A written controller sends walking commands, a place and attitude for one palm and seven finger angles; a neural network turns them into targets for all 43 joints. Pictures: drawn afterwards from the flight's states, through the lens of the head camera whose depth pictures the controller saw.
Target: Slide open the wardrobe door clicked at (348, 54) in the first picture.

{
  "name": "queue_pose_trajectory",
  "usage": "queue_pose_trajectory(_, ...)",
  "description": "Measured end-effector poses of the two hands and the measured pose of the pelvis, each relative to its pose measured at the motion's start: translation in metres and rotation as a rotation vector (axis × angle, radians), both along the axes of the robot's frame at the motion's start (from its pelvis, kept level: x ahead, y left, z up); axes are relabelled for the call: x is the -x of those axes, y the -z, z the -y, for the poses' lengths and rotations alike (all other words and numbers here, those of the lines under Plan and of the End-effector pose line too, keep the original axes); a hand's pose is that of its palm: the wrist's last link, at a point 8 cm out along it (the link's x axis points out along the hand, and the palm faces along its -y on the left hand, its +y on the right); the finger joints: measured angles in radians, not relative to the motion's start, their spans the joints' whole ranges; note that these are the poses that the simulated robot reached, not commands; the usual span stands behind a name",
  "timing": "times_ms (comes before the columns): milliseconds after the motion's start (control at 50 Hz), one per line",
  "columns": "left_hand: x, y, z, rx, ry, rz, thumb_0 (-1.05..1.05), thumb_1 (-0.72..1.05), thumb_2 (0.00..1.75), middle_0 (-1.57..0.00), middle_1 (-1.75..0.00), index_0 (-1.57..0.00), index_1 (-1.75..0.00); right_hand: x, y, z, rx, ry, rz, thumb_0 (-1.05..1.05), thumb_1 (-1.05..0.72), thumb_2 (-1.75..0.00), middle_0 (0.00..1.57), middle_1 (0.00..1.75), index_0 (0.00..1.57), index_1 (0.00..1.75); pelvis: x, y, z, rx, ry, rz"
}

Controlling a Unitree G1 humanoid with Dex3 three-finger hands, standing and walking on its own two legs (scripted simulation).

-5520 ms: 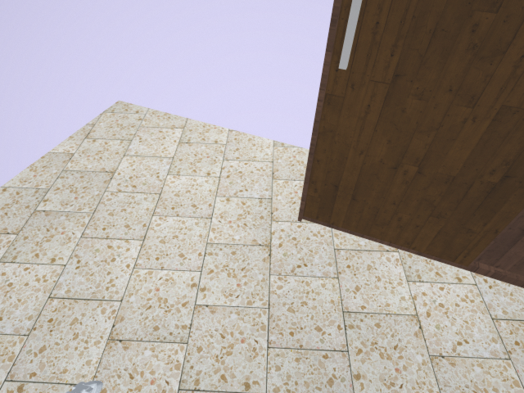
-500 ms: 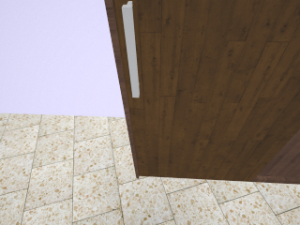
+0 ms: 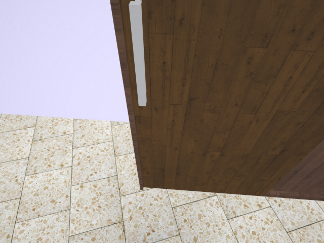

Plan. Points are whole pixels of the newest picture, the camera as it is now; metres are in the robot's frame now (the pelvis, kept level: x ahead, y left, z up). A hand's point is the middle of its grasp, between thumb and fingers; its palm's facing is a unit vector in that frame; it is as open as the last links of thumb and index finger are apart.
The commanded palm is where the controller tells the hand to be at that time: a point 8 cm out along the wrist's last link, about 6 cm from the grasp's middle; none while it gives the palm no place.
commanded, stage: look again from close up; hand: left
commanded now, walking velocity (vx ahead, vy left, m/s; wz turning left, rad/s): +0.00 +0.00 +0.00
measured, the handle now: (140, 59) +0.52 +0.09 +0.19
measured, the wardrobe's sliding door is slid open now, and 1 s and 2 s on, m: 0.00 0.00 0.00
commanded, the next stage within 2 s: raise the hand with hooked fingers in 0.30 s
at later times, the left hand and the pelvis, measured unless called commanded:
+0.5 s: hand out of the picture +0.10 +0.19 -0.11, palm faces +0.22 -0.96 -0.20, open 7.4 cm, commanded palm +0.10 +0.24 -0.05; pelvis +0.00 -0.01 +0.00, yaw +1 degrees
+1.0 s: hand (71, 224) +0.16 +0.20 +0.02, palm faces +0.05 -1.00 -0.06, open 9.7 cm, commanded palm +0.13 +0.26 +0.03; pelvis -0.03 -0.02 -0.05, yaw +3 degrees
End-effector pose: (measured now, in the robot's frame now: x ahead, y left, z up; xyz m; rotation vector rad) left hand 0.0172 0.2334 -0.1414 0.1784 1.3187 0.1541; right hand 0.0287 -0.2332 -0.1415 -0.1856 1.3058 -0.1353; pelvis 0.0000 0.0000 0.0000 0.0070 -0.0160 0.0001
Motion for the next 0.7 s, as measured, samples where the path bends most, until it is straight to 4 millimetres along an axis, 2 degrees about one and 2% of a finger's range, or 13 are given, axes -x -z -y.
queue_pose_trajectory(420, 0.005, -0.002, 0.004, -0.017, -0.005, -0.022, 0.01, 0.9, 0.9, -0.2, -0.3, -0.2, -0.3, -0.005, 0.0, 0.01, 0.001, -0.002, -0.012, 0.0, -0.9, -0.89, 0.2, 0.3, 0.2, 0.3, -0.003, -0.001, 0.009, 0.005, 0.003, -0.003)
queue_pose_trajectory(440, -0.004, -0.007, 0.004, -0.008, -0.061, 0.034, 0.01, 0.9, 0.9, -0.2, -0.3, -0.2, -0.3, -0.008, -0.002, 0.011, 0.004, 0.006, 0.02, 0.0, -0.9, -0.89, 0.2, 0.3, 0.2, 0.3, -0.002, -0.001, 0.009, 0.007, 0.001, -0.003)
queue_pose_trajectory(460, -0.022, -0.021, 0.002, -0.012, -0.095, 0.163, 0.01, 0.9, 0.89, -0.2, -0.3, -0.2, -0.3, -0.013, -0.005, 0.011, 0.017, 0.003, 0.082, 0.0, -0.9, -0.89, 0.2, 0.3, 0.2, 0.3, -0.001, 0.0, 0.009, 0.002, 0.002, -0.002)
queue_pose_trajectory(560, -0.112, -0.112, 0.003, -0.015, -0.109, 0.824, 0.02, 0.86, 0.88, -0.2, -0.33, -0.2, -0.33, -0.054, -0.02, 0.016, 0.034, -0.004, 0.41, 0.01, -0.9, -0.89, 0.2, 0.3, 0.2, 0.3, 0.007, 0.007, 0.008, -0.004, -0.037, -0.024)
queue_pose_trajectory(600, -0.137, -0.139, 0.002, 0.011, -0.062, 1.051, 0.01, 0.83, 0.86, -0.21, -0.35, -0.21, -0.34, -0.073, -0.026, 0.019, 0.038, -0.018, 0.512, 0.01, -0.9, -0.89, 0.2, 0.3, 0.2, 0.3, 0.013, 0.014, 0.011, -0.005, -0.034, -0.058)
queue_pose_trajectory(640, -0.151, -0.153, 0.003, 0.043, 0.018, 1.22, 0.01, 0.8, 0.85, -0.21, -0.37, -0.21, -0.37, -0.092, -0.032, 0.023, 0.038, -0.037, 0.603, 0.01, -0.9, -0.89, 0.2, 0.3, 0.2, 0.3, 0.02, 0.024, 0.014, -0.006, -0.023, -0.096)
queue_pose_trajectory(700, -0.149, -0.154, 0.005, 0.097, 0.177, 1.338, 0.01, 0.74, 0.83, -0.21, -0.4, -0.21, -0.4, -0.116, -0.04, 0.03, 0.041, -0.074, 0.717, 0.01, -0.9, -0.89, 0.2, 0.3, 0.2, 0.3, 0.028, 0.04, 0.019, -0.007, -0.012, -0.139)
